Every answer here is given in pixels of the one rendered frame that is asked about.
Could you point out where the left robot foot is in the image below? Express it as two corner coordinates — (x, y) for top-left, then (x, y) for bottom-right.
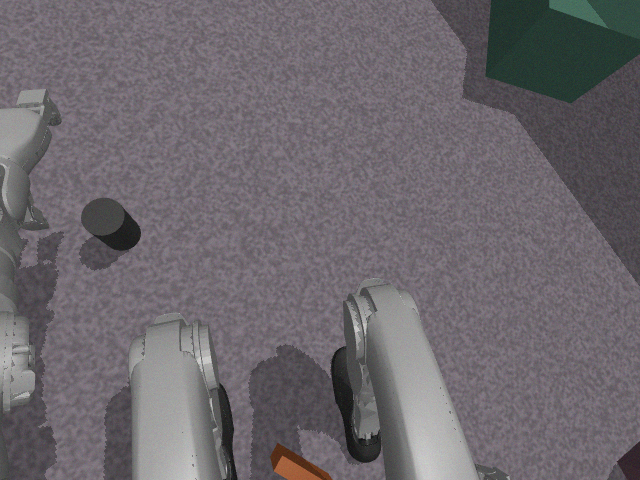
(217, 382), (238, 480)

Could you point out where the right robot foot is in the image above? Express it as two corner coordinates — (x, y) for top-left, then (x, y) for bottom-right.
(331, 346), (381, 463)

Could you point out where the left robot arm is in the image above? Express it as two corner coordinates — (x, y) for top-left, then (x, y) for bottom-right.
(0, 157), (35, 480)

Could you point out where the left robot hand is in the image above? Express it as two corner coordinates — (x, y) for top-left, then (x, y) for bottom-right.
(0, 89), (62, 231)

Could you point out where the right robot hand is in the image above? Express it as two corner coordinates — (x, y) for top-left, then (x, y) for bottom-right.
(474, 464), (510, 480)

